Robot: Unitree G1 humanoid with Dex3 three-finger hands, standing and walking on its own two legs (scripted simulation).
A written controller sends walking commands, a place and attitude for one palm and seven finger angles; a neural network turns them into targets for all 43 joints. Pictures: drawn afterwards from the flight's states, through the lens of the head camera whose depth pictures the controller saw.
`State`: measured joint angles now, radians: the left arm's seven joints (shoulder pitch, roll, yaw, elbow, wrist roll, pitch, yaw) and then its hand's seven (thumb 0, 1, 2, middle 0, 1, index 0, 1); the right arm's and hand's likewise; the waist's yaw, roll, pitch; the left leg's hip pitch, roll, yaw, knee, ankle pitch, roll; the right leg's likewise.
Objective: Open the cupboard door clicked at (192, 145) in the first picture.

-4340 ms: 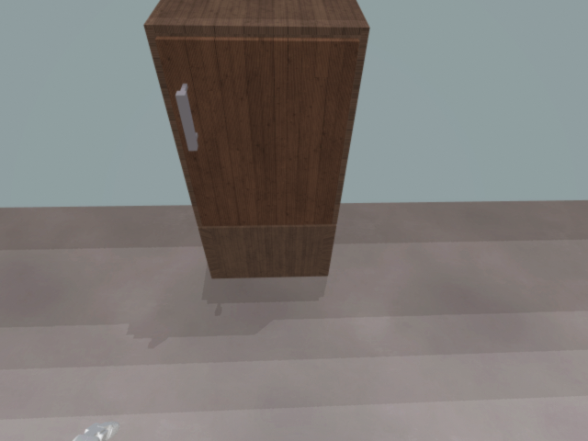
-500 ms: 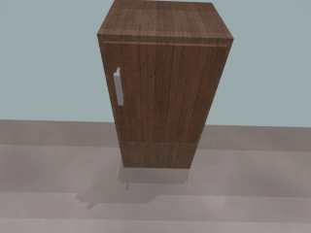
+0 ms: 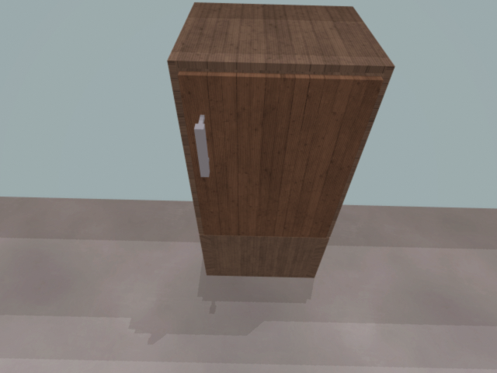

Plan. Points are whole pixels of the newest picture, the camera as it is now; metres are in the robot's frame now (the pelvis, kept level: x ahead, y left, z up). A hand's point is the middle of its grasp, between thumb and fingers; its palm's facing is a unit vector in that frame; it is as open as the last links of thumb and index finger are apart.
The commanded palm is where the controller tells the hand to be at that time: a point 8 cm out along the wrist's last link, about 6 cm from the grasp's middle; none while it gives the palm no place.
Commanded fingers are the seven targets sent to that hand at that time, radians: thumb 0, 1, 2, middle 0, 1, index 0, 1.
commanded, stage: look again from close up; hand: left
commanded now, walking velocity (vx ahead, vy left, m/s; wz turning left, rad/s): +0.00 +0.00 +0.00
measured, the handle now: (203, 146) +0.61 +0.15 +0.01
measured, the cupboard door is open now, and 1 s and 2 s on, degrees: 0 0 0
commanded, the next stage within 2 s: shuffle to correct the standing spot in 0.10 s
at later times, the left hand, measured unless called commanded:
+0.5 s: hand out of the picture +0.01 +0.15 -0.17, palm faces -0.03 -0.98 -0.19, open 7.4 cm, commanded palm none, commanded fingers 0.00 0.90 0.90 -0.20 -0.30 -0.20 -0.30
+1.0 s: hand out of the picture +0.07 +0.12 -0.18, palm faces +0.03 -0.98 -0.19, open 7.4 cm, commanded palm none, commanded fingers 0.00 0.90 0.90 -0.20 -0.30 -0.20 -0.30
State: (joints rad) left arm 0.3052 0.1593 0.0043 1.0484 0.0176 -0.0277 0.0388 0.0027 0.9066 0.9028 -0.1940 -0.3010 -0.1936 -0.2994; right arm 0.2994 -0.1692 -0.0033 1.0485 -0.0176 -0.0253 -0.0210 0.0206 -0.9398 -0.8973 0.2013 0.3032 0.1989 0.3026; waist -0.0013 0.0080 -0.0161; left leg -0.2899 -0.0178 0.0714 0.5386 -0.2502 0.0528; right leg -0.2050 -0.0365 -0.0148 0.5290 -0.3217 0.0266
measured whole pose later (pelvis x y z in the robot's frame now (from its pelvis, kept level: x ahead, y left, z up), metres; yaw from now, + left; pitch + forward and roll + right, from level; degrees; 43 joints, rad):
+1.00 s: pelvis +0.06 -0.04 +0.00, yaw -3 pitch -1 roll +0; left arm 0.29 0.14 0.02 1.02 0.02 0.02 0.05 0.00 0.91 0.90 -0.20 -0.30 -0.20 -0.30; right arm 0.11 -0.12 -0.01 0.97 -0.01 -0.01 -0.04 0.00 -0.92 -0.90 0.20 0.30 0.20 0.30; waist 0.04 -0.01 0.07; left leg -0.32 0.00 0.13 0.53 -0.20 0.07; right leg -0.33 -0.04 -0.03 0.85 -0.51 0.01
